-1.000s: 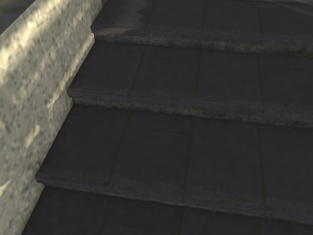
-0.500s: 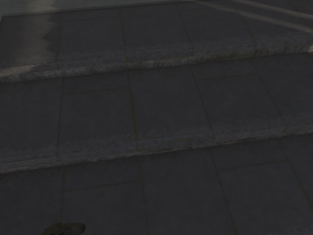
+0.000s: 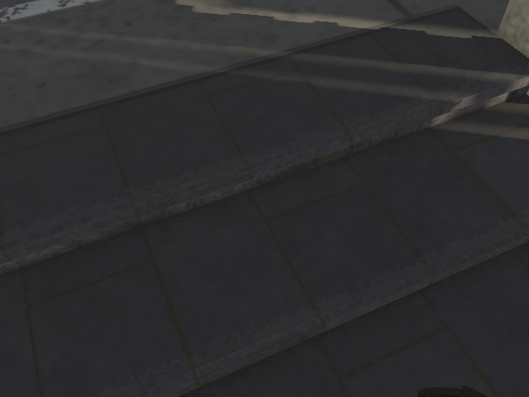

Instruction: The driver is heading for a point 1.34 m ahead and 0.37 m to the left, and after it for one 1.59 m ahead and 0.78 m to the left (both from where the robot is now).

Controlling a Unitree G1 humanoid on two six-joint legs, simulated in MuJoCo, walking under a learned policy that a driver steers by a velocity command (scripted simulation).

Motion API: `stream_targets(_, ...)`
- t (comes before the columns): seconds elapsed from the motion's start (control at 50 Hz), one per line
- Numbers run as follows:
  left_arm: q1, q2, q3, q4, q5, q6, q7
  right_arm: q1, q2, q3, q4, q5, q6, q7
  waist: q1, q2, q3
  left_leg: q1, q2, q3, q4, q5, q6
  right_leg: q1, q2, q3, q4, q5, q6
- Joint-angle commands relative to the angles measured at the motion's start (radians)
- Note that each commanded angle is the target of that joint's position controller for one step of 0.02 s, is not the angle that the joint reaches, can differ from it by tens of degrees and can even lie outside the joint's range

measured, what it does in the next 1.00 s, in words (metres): steps on the spot: right foot 0.11 m lower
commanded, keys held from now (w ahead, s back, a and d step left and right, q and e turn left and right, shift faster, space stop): no key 1.00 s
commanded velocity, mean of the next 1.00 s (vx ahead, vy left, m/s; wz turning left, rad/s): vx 0.01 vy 0.00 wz -0.04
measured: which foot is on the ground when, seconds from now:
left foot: down 0.00-0.72, up 0.74-1.00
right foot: up 0.00-0.70, down 0.72-1.00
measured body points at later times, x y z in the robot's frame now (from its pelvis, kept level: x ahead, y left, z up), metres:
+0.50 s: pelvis +0.04 +0.02 +0.07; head +0.04 +0.02 +0.52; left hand +0.14 +0.27 -0.05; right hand +0.14 -0.22 -0.04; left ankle +0.11 +0.08 -0.66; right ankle -0.02 -0.15 -0.59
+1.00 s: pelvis +0.01 -0.04 -0.03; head +0.02 -0.06 +0.42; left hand +0.04 +0.18 -0.17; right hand +0.09 -0.26 -0.18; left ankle +0.04 +0.12 -0.65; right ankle -0.02 -0.13 -0.77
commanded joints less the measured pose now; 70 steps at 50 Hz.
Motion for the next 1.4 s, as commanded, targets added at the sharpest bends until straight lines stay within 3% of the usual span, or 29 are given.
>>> stream_targets(0.02,0.044,0.1,0.028,-0.098,0.008,0.0,-0.023,0.014,-0.123,-0.061,-0.051,0.049,0.0,-0.031,0.016,0.076,-0.128,0.355,0.333,-0.733,-0.586,0.262,0.229,-0.303,0.006,-0.027,0.657,-0.152,0.056)
stream_targets(0.04,0.015,0.07,0.018,-0.111,0.02,0.015,-0.013,0.011,-0.094,-0.058,-0.019,0.069,0.002,-0.035,0.036,-0.013,-0.038,0.268,0.287,-0.576,-0.576,0.147,0.169,-0.326,-0.049,-0.068,0.627,-0.109,0.041)
stream_targets(0.06,-0.006,0.067,0.016,-0.124,0.013,0.022,-0.004,0.028,-0.083,-0.059,0.005,0.068,-0.009,-0.036,0.048,-0.032,-0.012,0.215,0.228,-0.46,-0.598,0.097,0.126,-0.289,-0.091,-0.081,0.577,-0.055,0.021)
stream_targets(0.12,0.019,0.031,0.006,-0.129,-0.009,0.005,0.012,0.069,-0.061,-0.061,0.048,0.058,-0.03,-0.034,0.049,0.033,-0.034,0.292,0.166,-0.297,-0.67,0.218,0.138,-0.267,-0.089,-0.088,0.484,0.095,0.014)
stream_targets(0.16,-0.006,0.029,0.008,-0.139,-0.002,-0.006,0.024,0.093,-0.051,-0.06,0.062,0.059,-0.03,-0.039,0.041,0.048,-0.068,0.377,0.158,-0.241,-0.689,0.298,0.152,-0.261,-0.108,-0.082,0.343,0.151,0.04)
stream_targets(0.28,-0.041,0.065,0.037,-0.134,0.005,0.015,0.043,0.133,-0.107,-0.075,0.064,0.06,0.0,-0.06,0.01,0.087,-0.075,0.494,0.227,-0.328,-0.765,0.11,0.198,-0.307,-0.176,-0.135,0.278,0.115,0.103)
stream_targets(0.46,-0.035,0.047,0.051,-0.09,0.005,0.009,0.058,0.162,-0.1,-0.087,0.089,0.057,0.022,-0.072,-0.021,0.085,-0.044,0.521,0.255,-0.378,-0.749,-0.004,0.227,-0.31,-0.221,-0.164,0.143,0.083,0.119)
stream_targets(0.56,0.011,0.013,0.035,-0.056,0.008,0.009,0.044,0.091,-0.108,-0.098,0.09,0.057,0.046,-0.073,-0.013,0.098,-0.057,0.373,0.216,-0.317,-0.642,-0.028,0.197,-0.124,-0.228,-0.209,-0.158,0.125,0.091)
stream_targets(0.66,0.135,-0.03,0.023,0.044,0.01,0.033,0.0,0.073,-0.09,-0.089,0.103,0.076,0.092,-0.072,-0.011,0.059,-0.015,0.132,0.178,-0.298,-0.401,-0.161,0.137,0.154,-0.184,-0.325,-0.641,0.41,0.013)
stream_targets(0.7,0.147,-0.062,0.007,0.084,0.021,0.04,-0.019,0.1,-0.034,-0.072,0.125,0.07,0.105,-0.067,-0.039,0.008,0.014,0.054,0.129,-0.252,-0.178,-0.154,0.078,0.214,-0.183,-0.353,-0.759,0.511,-0.004)
stream_targets(0.72,0.161,-0.095,-0.011,0.096,0.039,0.033,-0.029,0.127,0.028,-0.058,0.154,0.063,0.11,-0.055,-0.039,-0.056,-0.006,-0.005,0.074,-0.186,0.072,-0.191,0.028,0.253,-0.241,-0.29,-0.739,0.54,-0.016)
stream_targets(0.74,0.128,-0.05,-0.014,0.07,0.058,0.018,-0.027,0.129,0.073,-0.051,0.172,0.068,0.105,-0.041,-0.029,-0.187,-0.04,-0.193,-0.002,-0.125,0.444,-0.375,-0.033,0.312,-0.361,-0.167,-0.546,1.016,-0.018)
stream_targets(0.76,0.131,0.044,0.009,0.057,0.065,0.004,-0.039,0.221,0.066,-0.051,0.195,0.073,0.089,-0.032,-0.058,-0.181,-0.071,-0.198,-0.036,-0.19,0.654,-0.417,-0.064,0.243,-0.468,-0.172,-0.492,1.34,-0.067)
stream_targets(0.78,0.123,0.151,0.042,0.063,0.053,0.005,-0.047,0.296,0.02,-0.057,0.212,0.059,0.085,-0.036,-0.085,-0.16,-0.121,-0.155,0.0,-0.212,0.667,-0.395,-0.093,0.186,-0.534,-0.08,-0.558,0.968,-0.196)
stream_targets(0.8,0.066,0.162,0.046,0.06,0.045,0.008,-0.041,0.201,-0.025,-0.068,0.188,0.066,0.085,-0.05,-0.067,-0.179,-0.048,-0.21,0.04,-0.219,0.674,-0.332,-0.128,0.126,-0.582,0.033,-0.665,0.544,-0.275)
stream_targets(0.84,-0.082,0.021,-0.006,0.015,0.053,0.016,0.008,-0.045,-0.084,-0.092,0.173,0.088,0.119,-0.1,-0.01,-0.102,0.143,-0.341,0.039,-0.294,0.77,-0.215,-0.174,0.042,-0.557,0.1,-0.781,0.023,-0.26)
stream_targets(0.88,-0.03,-0.028,-0.027,0.035,0.046,0.016,0.044,-0.035,-0.069,-0.09,0.198,0.072,0.126,-0.109,0.012,-0.114,0.167,-0.336,0.032,-0.289,0.683,-0.15,-0.193,0.09,-0.473,0.01,-0.772,-0.004,-0.21)
stream_targets(0.92,0.04,-0.072,-0.035,0.074,0.041,0.017,0.062,-0.004,-0.007,-0.07,0.214,0.063,0.113,-0.091,0.007,-0.112,0.106,-0.223,0.074,-0.241,0.486,-0.129,-0.183,0.129,-0.393,-0.065,-0.746,0.082,-0.167)
stream_targets(0.96,0.062,-0.042,-0.023,0.09,0.029,0.029,0.073,-0.05,0.058,-0.036,0.207,0.061,0.105,-0.06,0.02,-0.13,0.062,-0.074,0.112,-0.109,0.197,-0.219,-0.173,0.12,-0.348,-0.139,-0.754,0.212,-0.14)
stream_targets(1.02,0.157,0.042,0.005,0.113,0.02,0.034,0.055,-0.055,0.049,-0.024,0.218,0.065,0.077,-0.037,0.027,-0.123,0.019,0.033,0.1,-0.078,0.043,-0.318,-0.141,0.174,-0.414,-0.101,-0.706,0.563,-0.161)
stream_targets(1.06,0.189,0.03,0.011,0.125,0.024,0.038,0.037,0.009,0.003,-0.033,0.271,0.054,0.06,-0.033,0.006,-0.01,-0.039,0.048,0.091,-0.135,0.015,-0.114,-0.104,0.236,-0.354,-0.205,-0.642,0.795,-0.117)
stream_targets(1.1,0.167,0.013,0.009,0.135,0.027,0.045,0.024,0.007,0.058,-0.018,0.297,0.058,0.055,-0.031,-0.017,-0.027,-0.069,0.08,0.081,-0.125,-0.013,-0.133,-0.077,0.247,-0.321,-0.26,-0.606,0.844,-0.087)
stream_targets(1.16,0.219,-0.038,-0.002,0.174,0.032,0.057,0.013,-0.011,0.082,-0.01,0.318,0.05,0.054,-0.022,-0.016,-0.03,-0.103,0.14,0.082,-0.127,-0.021,-0.119,-0.064,0.209,-0.29,-0.284,-0.632,0.556,-0.079)
stream_targets(1.22,0.25,0.049,0.019,0.184,0.018,0.061,0.026,-0.077,0.057,-0.031,0.322,0.071,0.045,-0.018,-0.001,-0.093,0.03,-0.017,0.039,-0.016,0.131,-0.368,-0.061,0.146,-0.399,-0.101,-0.807,-0.27,-0.17)
stream_targets(1.26,0.253,0.075,0.024,0.184,0.019,0.057,0.04,-0.151,0.051,-0.035,0.298,0.094,0.027,-0.014,0.011,-0.149,0.127,-0.178,0.062,0.001,0.2,-0.382,-0.046,0.181,-0.498,0.017,-0.888,-0.392,-0.202)
stream_targets(1.3,0.251,0.066,0.019,0.181,0.009,0.046,0.053,-0.171,0.064,-0.03,0.278,0.094,0.013,-0.003,0.004,-0.162,0.122,-0.154,0.078,-0.02,0.127,-0.413,-0.017,0.173,-0.501,0.001,-0.878,-0.372,-0.18)
stream_targets(1.34,0.215,0.039,0.005,0.162,-0.005,0.037,0.053,-0.136,0.088,-0.022,0.288,0.092,0.0,0.01,-0.034,-0.106,0.092,0.045,0.048,-0.001,-0.063,-0.4,0.0,0.081,-0.428,-0.107,-0.83,-0.304,-0.134)
stream_targets(1.36,0.194,0.02,-0.007,0.144,0.0,0.03,0.051,-0.08,0.064,-0.035,0.309,0.088,-0.004,0.011,-0.058,-0.054,0.052,0.197,0.032,-0.034,-0.137,-0.399,0.011,0.012,-0.363,-0.186,-0.76,-0.159,-0.105)
stream_targets(1.4,0.145,-0.009,-0.022,0.11,0.023,0.001,0.039,0.111,-0.075,-0.09,0.355,0.074,-0.006,0.005,-0.124,0.147,-0.038,0.418,0.168,-0.381,-0.334,-0.395,0.11,-0.112,-0.208,-0.366,-0.386,0.352,-0.034)
Keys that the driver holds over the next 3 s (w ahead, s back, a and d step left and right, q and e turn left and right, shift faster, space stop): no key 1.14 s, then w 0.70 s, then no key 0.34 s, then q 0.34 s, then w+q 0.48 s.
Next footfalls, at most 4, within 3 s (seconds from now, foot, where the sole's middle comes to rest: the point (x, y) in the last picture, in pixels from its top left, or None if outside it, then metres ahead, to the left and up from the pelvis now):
0.72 right None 0.02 -0.13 -0.80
1.02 left None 0.08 0.12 -0.70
1.80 right None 0.44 -0.07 -0.70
2.22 left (215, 302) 0.64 0.15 -0.59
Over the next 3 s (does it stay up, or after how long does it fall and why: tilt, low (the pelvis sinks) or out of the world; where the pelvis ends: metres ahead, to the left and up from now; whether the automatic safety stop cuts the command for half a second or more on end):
stays up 0.63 0.06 0.19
